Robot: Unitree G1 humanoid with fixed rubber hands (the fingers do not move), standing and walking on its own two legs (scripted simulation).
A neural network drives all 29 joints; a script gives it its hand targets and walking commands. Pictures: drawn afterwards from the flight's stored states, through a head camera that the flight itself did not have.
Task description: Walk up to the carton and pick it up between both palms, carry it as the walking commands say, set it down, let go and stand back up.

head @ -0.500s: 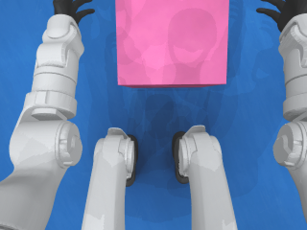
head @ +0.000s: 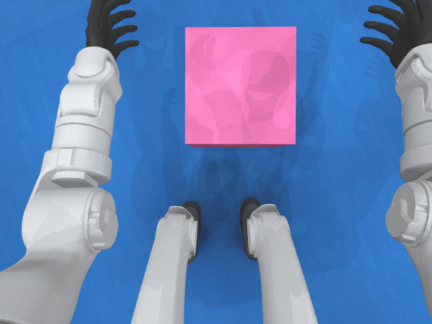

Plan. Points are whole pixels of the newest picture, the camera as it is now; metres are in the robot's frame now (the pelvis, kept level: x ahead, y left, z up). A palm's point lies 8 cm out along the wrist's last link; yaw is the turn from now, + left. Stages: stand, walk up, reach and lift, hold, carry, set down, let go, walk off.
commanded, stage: set down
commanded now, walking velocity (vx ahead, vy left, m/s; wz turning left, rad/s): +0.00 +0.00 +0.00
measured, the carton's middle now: (237, 97) +0.54 -0.05 -0.46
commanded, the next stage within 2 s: let go in 0.30 s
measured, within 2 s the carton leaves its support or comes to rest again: neither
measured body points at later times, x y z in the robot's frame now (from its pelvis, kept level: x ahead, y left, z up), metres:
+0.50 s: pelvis +0.03 +0.00 +0.09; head +0.34 -0.02 +0.42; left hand +0.52 +0.17 -0.04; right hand +0.52 -0.28 -0.03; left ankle +0.08 +0.12 -0.56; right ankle +0.09 -0.10 -0.56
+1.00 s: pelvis +0.09 +0.00 +0.17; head +0.21 -0.01 +0.60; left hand +0.35 +0.22 +0.07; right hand +0.33 -0.25 +0.07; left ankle +0.08 +0.12 -0.56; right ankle +0.09 -0.10 -0.56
